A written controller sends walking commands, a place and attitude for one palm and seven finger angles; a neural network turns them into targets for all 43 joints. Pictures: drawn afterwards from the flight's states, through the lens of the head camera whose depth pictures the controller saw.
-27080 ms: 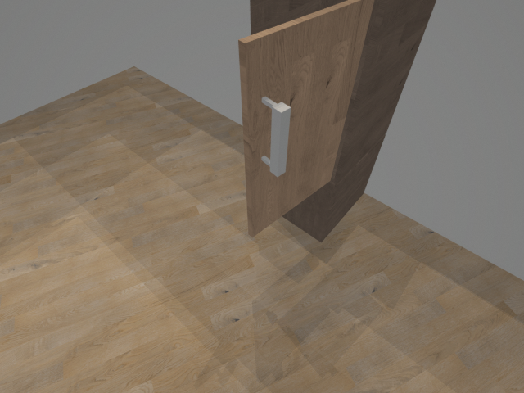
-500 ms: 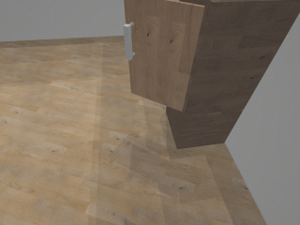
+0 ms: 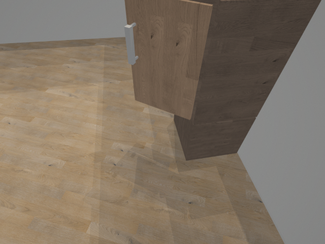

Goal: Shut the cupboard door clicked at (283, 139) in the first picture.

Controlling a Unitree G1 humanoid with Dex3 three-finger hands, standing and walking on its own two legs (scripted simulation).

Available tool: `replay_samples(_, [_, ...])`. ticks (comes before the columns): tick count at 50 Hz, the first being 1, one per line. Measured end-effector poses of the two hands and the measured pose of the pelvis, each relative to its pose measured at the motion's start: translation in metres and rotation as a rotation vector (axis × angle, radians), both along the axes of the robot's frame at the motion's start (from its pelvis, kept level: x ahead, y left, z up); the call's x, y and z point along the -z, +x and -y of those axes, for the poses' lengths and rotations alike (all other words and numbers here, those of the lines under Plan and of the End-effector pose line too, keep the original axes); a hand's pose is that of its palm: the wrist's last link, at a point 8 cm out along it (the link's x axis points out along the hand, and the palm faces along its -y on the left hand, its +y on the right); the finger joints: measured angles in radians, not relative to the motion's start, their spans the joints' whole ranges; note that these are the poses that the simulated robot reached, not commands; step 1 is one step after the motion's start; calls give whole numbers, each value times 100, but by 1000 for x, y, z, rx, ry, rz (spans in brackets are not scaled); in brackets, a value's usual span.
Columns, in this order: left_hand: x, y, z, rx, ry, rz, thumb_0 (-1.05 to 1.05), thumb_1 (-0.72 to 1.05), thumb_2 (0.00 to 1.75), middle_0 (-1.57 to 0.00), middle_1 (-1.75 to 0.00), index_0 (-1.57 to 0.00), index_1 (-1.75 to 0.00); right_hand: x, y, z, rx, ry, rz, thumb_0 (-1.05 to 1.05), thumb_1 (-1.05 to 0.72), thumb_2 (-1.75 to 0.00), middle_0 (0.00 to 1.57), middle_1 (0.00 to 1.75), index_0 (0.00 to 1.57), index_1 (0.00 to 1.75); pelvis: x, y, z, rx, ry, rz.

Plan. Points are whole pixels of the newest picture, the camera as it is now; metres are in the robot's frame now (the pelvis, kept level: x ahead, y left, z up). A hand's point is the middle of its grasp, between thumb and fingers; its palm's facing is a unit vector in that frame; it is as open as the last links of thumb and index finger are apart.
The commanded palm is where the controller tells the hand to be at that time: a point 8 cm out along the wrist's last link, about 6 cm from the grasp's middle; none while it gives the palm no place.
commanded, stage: look to check the result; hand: left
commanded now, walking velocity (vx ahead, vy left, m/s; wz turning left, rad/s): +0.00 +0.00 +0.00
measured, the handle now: (132, 44) +0.93 +0.19 +0.04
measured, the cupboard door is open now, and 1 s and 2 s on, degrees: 54 54 54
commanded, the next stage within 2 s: walk to a spot facing it in 0.44 s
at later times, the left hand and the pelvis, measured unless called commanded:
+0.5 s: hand out of the picture +0.01 +0.17 -0.17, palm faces +0.05 -0.98 -0.21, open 7.3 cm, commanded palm none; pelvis +0.02 -0.01 +0.00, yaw +0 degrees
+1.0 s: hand out of the picture +0.02 +0.22 -0.21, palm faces +0.25 -0.94 -0.22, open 7.3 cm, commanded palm none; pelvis +0.02 +0.02 -0.03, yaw +13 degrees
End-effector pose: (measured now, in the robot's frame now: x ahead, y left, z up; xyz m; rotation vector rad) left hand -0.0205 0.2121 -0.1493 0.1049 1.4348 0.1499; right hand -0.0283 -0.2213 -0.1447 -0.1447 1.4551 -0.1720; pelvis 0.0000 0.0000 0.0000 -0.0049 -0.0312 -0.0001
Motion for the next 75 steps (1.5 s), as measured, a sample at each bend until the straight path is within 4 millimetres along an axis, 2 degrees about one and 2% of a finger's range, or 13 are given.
replay_samples(12, [-4, 5, -4, -12, 31, -18, 0, 91, 90, -20, -30, -20, -30, 3, 34, -1, -20, 17, 46, 0, -90, -90, 20, 30, 20, 30, -1, 12, 4, -1, 2, -1])
replay_samples(22, [-7, 18, -7, -9, 52, 4, 0, 91, 90, -20, -30, -20, -30, 2, 58, 12, -36, -1, 85, 0, -91, -90, 20, 30, 20, 30, -1, 19, 7, 0, 7, 3])
replay_samples(32, [-6, 30, -5, -3, 57, 20, 0, 91, 90, -20, -30, -20, -30, 0, 64, 22, -39, -17, 83, 0, -91, -90, 20, 30, 20, 30, 0, 24, 12, -5, 9, 2])
replay_samples(38, [3, 31, -7, -58, 56, 46, 0, 91, 90, -20, -30, -20, -30, 6, 63, 20, -67, -18, 36, 0, -91, -90, 20, 30, 20, 30, 8, 23, 10, -67, -7, 6])
replay_samples(42, [12, 28, -16, -118, 53, 71, 0, 91, 90, -20, -30, -20, -30, 6, 73, 15, -110, -30, 6, 0, -91, -90, 20, 30, 20, 30, 13, 25, 3, -136, -10, 19])
replay_samples(49, [29, 21, -51, -197, 60, 87, 0, 91, 90, -20, -30, -21, -30, 11, 119, -4, -230, -57, 91, 0, -90, -90, 20, 30, 20, 30, 29, 21, -21, -223, 5, 11])
replay_samples(55, [1, 32, -79, -220, 117, 145, 1, 91, 90, -20, -30, -20, -30, 0, 144, -19, -312, -43, 137, 0, -90, -90, 20, 30, 20, 30, 13, 14, -27, -278, -16, -27])
replay_samples(60, [-20, 44, -89, -253, 169, 231, 0, 91, 90, -20, -30, -20, -30, -7, 165, -19, -381, -28, 149, 0, -90, -90, 20, 30, 21, 30, 4, 13, -18, -340, -38, -52])
replay_samples(63, [-27, 46, -85, -276, 192, 258, 0, 91, 90, -20, -30, -20, -30, -8, 180, -13, -415, -21, 156, 0, -90, -90, 20, 30, 21, 30, 3, 15, -8, -382, -44, -61])
replay_samples(66, [-30, 41, -73, -309, 211, 271, 0, 91, 90, -20, -30, -20, -30, -4, 197, -3, -445, -14, 163, 0, -90, -90, 20, 30, 21, 30, 6, 19, 5, -426, -40, -69])
replay_samples(70, [-27, 15, -49, -361, 237, 235, 0, 91, 90, -20, -30, -20, -30, 6, 226, 8, -484, -6, 175, 0, -90, -90, 20, 30, 21, 30, 12, 25, 20, -476, -14, -77])
replay_samples(75, [-27, -16, -20, -447, 200, 139, 0, 91, 90, -20, -30, -20, -30, -1, 252, 1, -552, 8, 178, 0, -91, -90, 20, 30, 20, 30, 4, 34, 20, -552, 6, -75])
